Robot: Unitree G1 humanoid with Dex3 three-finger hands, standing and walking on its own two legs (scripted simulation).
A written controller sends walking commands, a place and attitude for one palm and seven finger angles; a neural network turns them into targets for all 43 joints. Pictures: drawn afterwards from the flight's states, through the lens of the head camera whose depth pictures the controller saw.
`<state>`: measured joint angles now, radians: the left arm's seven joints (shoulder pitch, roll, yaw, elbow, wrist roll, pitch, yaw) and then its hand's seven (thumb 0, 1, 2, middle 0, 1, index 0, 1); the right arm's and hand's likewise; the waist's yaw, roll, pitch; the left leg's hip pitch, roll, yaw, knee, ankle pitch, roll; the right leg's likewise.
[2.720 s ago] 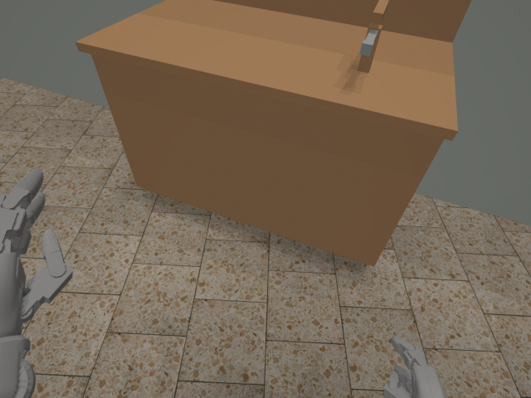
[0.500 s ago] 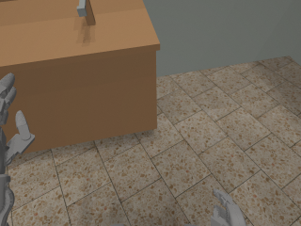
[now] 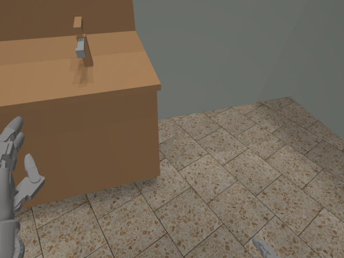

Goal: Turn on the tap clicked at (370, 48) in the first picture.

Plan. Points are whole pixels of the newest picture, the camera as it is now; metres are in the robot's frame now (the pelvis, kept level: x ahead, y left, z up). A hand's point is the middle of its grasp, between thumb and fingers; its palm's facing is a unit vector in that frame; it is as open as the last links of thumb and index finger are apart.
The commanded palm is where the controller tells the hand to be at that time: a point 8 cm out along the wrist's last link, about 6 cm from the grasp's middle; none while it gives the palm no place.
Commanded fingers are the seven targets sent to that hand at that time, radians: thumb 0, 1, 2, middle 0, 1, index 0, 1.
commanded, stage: take the last steps up to it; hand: left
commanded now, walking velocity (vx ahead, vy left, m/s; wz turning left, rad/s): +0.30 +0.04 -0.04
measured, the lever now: (80, 52) +0.74 +0.38 +0.15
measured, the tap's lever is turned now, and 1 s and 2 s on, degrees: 0 0 0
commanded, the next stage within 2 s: come to a stop and stand still in 1.18 s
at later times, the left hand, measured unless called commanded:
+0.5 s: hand (72, 135) +0.31 +0.24 +0.17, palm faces +0.42 -0.82 -0.38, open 7.5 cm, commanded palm +0.26 +0.28 +0.18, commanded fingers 0.00 0.90 0.90 -0.20 -0.30 -0.20 -0.30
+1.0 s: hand (109, 101) +0.44 +0.19 +0.16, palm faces +0.40 -0.81 -0.43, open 7.5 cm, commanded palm +0.38 +0.24 +0.18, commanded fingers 0.00 0.90 0.90 -0.20 -0.30 -0.20 -0.30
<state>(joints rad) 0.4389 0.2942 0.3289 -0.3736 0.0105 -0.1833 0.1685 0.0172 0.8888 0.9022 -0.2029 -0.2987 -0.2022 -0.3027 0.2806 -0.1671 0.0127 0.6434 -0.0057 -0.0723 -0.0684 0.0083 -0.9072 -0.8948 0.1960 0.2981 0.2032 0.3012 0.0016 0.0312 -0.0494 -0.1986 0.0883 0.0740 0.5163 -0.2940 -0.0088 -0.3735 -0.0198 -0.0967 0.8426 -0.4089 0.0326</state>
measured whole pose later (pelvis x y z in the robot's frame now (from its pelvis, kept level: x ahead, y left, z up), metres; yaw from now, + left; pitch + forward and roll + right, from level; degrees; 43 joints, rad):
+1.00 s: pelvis +0.21 -0.03 -0.01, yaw -1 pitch -1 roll +2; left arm 0.41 0.30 0.32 -0.43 0.00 -0.20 0.15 0.02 0.88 0.90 -0.21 -0.30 -0.21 -0.30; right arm 0.18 -0.23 -0.01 0.68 0.00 -0.05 -0.05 0.01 -0.91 -0.89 0.20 0.30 0.21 0.30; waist 0.01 0.04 0.07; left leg -0.46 0.06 0.06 1.18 -0.41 -0.02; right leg -0.29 -0.06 -0.18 0.60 -0.30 -0.06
